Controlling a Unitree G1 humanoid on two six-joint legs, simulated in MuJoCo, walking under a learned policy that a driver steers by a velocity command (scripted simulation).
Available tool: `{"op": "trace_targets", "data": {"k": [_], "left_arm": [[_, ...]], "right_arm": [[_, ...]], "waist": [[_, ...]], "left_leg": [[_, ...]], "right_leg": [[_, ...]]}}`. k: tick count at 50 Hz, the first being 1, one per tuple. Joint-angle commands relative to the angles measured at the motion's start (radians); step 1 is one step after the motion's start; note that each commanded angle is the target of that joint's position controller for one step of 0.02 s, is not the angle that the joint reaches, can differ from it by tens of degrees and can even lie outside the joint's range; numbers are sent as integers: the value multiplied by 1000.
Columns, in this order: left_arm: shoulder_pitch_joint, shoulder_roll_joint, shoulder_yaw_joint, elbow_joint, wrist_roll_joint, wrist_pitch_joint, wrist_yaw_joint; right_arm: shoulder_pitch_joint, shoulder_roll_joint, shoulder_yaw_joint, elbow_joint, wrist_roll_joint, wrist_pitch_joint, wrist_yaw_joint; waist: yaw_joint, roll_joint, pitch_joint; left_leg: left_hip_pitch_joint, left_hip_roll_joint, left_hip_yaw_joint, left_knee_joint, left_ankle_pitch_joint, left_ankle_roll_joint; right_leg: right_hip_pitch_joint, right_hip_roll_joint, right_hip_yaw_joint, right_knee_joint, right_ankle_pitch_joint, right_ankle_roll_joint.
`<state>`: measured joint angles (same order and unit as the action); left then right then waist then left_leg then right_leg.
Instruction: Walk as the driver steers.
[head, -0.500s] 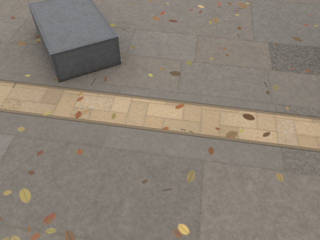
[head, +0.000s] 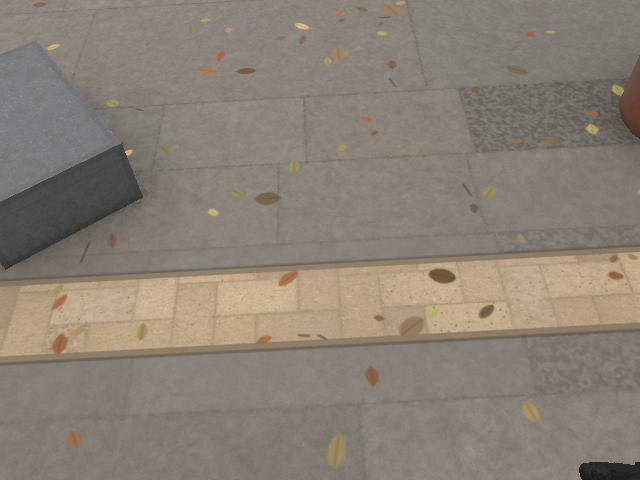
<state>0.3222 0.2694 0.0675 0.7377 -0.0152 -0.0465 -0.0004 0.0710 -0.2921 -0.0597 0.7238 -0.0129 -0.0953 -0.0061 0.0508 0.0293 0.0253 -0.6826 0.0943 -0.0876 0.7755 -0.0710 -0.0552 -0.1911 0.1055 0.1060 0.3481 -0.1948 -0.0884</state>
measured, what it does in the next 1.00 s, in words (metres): walks ahead: left foot, then right foot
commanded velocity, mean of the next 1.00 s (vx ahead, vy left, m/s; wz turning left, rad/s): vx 0.46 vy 0.00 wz -0.09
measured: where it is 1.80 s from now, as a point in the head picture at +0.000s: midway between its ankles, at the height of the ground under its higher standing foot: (376, 404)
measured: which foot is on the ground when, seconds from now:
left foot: up 0.00-0.16, down 0.18-0.72, up 0.74-1.00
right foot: down 0.00-0.20, up 0.22-0.68, down 0.70-1.00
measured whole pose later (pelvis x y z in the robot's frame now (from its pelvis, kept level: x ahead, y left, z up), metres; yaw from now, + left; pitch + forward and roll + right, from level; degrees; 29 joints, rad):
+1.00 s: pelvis +0.52 -0.03 +0.00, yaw -3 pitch +2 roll -1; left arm 0.29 0.26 0.05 0.81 0.01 -0.07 -0.01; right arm 0.14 -0.29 -0.05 0.78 0.00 -0.05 0.00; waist 0.04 0.05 0.03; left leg -0.63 0.09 -0.04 0.80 -0.12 -0.03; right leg -0.15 0.05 -0.07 0.30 -0.17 -0.06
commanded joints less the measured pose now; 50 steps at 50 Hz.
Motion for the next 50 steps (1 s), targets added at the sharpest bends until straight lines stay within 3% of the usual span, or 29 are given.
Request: {"op": "trace_targets", "data": {"k": [1, 4, 6, 8, 9, 10, 11, 12, 13, 14, 15, 17, 20, 24, 28, 31, 33, 34, 35, 36, 37, 38, 39, 40, 41, 43, 45, 48, 50], "left_arm": [[-3, 162, 42, -59, -5, -15, 12], [50, 156, 39, -32, -7, -12, 10], [58, 161, 41, -24, -2, -7, 12], [39, 162, 41, -26, -1, 0, 12], [28, 138, 33, -33, 2, 0, 11], [16, 102, 15, -58, 15, -2, 11], [159, 44, -1, -61, -8, -16, 12], [135, 107, 4, -52, -11, -25, 11], [26, 157, 18, -69, -18, -27, 7], [-47, 148, 14, -88, -9, -29, 7], [-86, 136, 15, -102, 6, -32, 5], [-62, 108, 16, -97, 7, -27, 1], [-89, 71, 4, -109, 11, -21, 2], [-210, 40, -11, -131, 11, -29, -5], [-322, 45, -13, -160, -2, -37, -22], [-365, 61, -8, -184, -6, -45, -37], [-303, 88, 5, -174, -2, -49, -39], [-199, 116, 22, -142, 5, -48, -35], [-42, 169, 44, -103, 13, -47, -25], [98, 270, 66, -90, 34, -41, -16], [133, 240, 59, -74, 16, -34, -18], [89, 178, 38, -76, 11, -31, -17], [31, 147, 27, -81, 12, -31, -14], [-39, 124, 16, -80, 19, -34, -19], [-90, 99, 7, -82, 26, -41, -23], [-129, 95, 8, -69, 29, -55, -28], [-141, 111, 13, -46, 30, -61, -22], [-142, 125, 14, -19, 27, -47, -5], [-103, 138, 16, 8, 24, -36, 0]], "right_arm": [[-80, -41, -1, -70, 10, -16, 13], [-129, -66, -6, -91, 18, -27, 29], [-124, -86, -13, -99, 17, -34, 36], [-42, -103, -24, -82, 15, -41, 35], [62, -133, -39, -56, 6, -45, 30], [224, -187, -53, -39, -6, -47, 24], [335, -260, -77, 4, -7, -34, 29], [349, -175, -56, 10, 26, -29, 36], [293, -125, -40, 1, 29, -23, 32], [234, -111, -31, -13, 16, -14, 29], [197, -92, -23, -12, 9, -9, 29], [173, -69, -12, -11, 2, -13, 30], [191, -105, -21, 10, 16, -17, 23], [228, -138, -28, 38, 26, -4, 14], [300, -153, -29, 75, 36, 9, 14], [322, -166, -33, 94, 40, 25, 12], [305, -184, -39, 98, 41, 35, 6], [292, -178, -36, 97, 43, 39, 3], [288, -146, -22, 86, 32, 37, 1], [350, -57, 8, 50, 12, 22, 3], [380, -45, 18, 60, 24, 3, 9], [311, -136, -9, 52, 50, -6, 15], [235, -141, -10, 33, 58, -7, 17], [194, -129, -11, 25, 43, -1, 14], [200, -124, -17, 30, 27, 12, 8], [265, -82, -12, 54, 21, 38, 2], [258, -57, -7, 51, 14, 49, -3], [176, -23, 9, 35, 6, 47, 2], [109, -25, 11, 23, 9, 44, 10]], "waist": [[12, -117, -45], [34, -120, -24], [25, -133, -18], [-26, -152, -37], [-75, -138, -107], [-145, -52, -248], [-110, 252, -367], [-134, 221, -325], [-148, 116, -182], [-129, 36, -111], [-108, 18, -49], [-66, 64, -41], [-59, 62, -37], [-96, 42, -22], [-141, 44, 4], [-138, 55, 20], [-87, 67, -9], [-29, 55, -71], [39, 28, -185], [52, -165, -352], [54, -317, -439], [66, -208, -297], [47, -154, -187], [10, -103, -100], [-31, -110, -64], [-84, -117, -68], [-103, -109, -68], [-84, -110, -75], [-50, -108, -86]], "left_leg": [[153, -57, 50, -167, 183, -6], [142, -62, 36, -242, 156, 23], [149, -67, 39, -277, 73, 53], [257, -91, 73, -328, 18, 92], [421, -76, 64, -330, 44, 127], [677, 71, -88, -296, 85, 196], [1018, 265, -515, -363, -113, 365], [1023, 293, -674, -460, -341, 363], [906, 261, -547, -478, -387, 321], [781, 219, -434, -494, -317, 294], [675, 185, -363, -522, -223, 293], [577, 131, -264, -561, -82, 281], [543, 123, -171, -600, 65, 300], [536, 89, -57, -619, 125, 270], [575, 101, -32, -596, 102, 252], [658, 144, -56, -550, 132, 236], [687, 148, -46, -469, 281, 214], [670, 112, -7, -351, 424, 192], [565, 63, 37, -149, 401, 159], [212, -54, 104, 234, 43, 90], [-4, -136, 14, 445, -503, 72], [-105, -79, -38, 530, -474, 79], [-114, -33, -12, 511, -386, 86], [-73, -5, 12, 452, -321, 76], [-9, 20, 12, 399, -285, 65], [112, 17, 23, 352, -265, 37], [131, 7, 34, 267, -204, 16], [190, -2, 60, 36, -21, 18], [228, -23, 69, -77, 74, 24]], "right_leg": [[-66, -206, 132, -108, 162, -136], [28, -253, 189, -56, 134, -130], [95, -285, 233, -10, 167, -119], [122, -274, 235, 69, 309, -94], [99, -222, 198, 192, 421, -68], [-28, -159, 128, 455, 298, -30], [-401, -7, 24, 806, -165, 52], [-556, -36, 79, 921, -377, 58], [-615, -84, 75, 961, -298, 56], [-597, -130, 25, 933, -221, 55], [-581, -160, 7, 867, -169, 58], [-491, -196, -9, 783, -118, 64], [-493, -212, -43, 658, -68, 89], [-452, -203, -71, 407, 149, 102], [-398, -169, -93, 252, 242, 97], [-398, -154, -94, 188, 165, 65], [-292, -128, -115, 142, 114, 34], [-135, -103, -141, 109, 126, 8], [115, -156, -91, 139, 162, -34], [509, -415, 271, 157, 154, -162], [608, -523, 597, 14, -6, -251], [505, -493, 506, -17, -109, -207], [368, -454, 363, -39, -97, -168], [219, -409, 268, -73, 57, -152], [118, -374, 187, -91, 240, -140], [9, -347, 79, -108, 524, -145], [-25, -333, -4, -114, 684, -152], [-38, -282, -106, -110, 703, -122], [-5, -281, -113, -105, 669, -112]]}}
